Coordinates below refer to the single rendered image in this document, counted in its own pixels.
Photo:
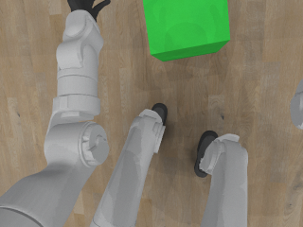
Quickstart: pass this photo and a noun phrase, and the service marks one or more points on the carton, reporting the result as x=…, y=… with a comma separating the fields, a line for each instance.
x=179, y=29

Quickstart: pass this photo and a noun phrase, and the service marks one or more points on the robot left upper arm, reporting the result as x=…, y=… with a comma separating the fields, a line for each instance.
x=47, y=198

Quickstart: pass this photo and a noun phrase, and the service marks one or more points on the robot right thigh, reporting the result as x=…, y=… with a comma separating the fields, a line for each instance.
x=227, y=202

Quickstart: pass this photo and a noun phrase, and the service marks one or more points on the robot left hand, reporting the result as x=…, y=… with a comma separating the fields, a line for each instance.
x=87, y=5

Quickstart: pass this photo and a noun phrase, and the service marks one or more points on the left robot foot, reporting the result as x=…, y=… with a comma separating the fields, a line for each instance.
x=162, y=110

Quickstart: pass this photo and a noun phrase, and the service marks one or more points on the left robot forearm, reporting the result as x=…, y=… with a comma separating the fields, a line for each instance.
x=77, y=71

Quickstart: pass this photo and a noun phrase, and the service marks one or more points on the robot right upper arm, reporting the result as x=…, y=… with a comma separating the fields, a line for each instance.
x=296, y=106

